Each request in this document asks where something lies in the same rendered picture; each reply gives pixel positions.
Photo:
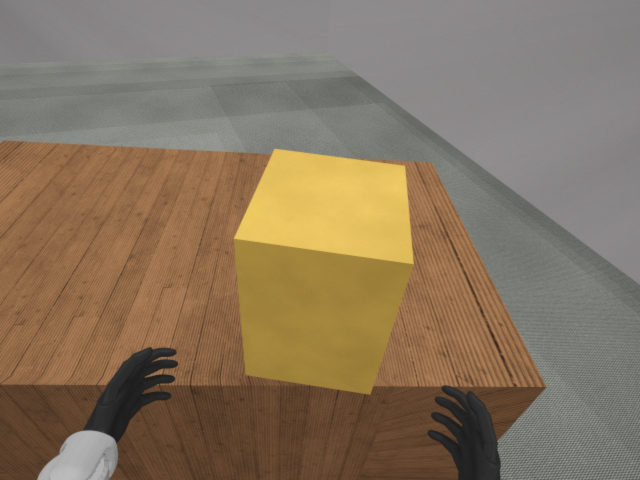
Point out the pedestal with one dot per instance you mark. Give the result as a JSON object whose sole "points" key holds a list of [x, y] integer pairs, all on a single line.
{"points": [[108, 250]]}

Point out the robot right hand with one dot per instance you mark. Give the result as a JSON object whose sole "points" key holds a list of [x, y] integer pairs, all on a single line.
{"points": [[475, 455]]}

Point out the carton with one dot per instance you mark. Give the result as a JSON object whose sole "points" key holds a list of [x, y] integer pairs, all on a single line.
{"points": [[323, 258]]}

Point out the left robot forearm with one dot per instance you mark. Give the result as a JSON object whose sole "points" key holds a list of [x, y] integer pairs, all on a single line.
{"points": [[85, 455]]}

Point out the robot left hand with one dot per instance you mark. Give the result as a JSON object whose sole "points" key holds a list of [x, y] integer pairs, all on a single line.
{"points": [[123, 397]]}

